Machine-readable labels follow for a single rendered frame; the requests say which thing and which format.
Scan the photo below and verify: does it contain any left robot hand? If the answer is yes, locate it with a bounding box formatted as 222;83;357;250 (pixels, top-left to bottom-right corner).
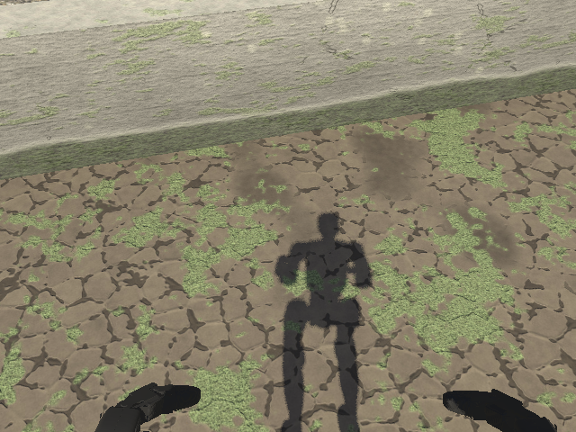
95;382;201;432

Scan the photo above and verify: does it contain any right robot hand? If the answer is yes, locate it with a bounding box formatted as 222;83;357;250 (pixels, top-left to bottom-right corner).
443;389;557;432

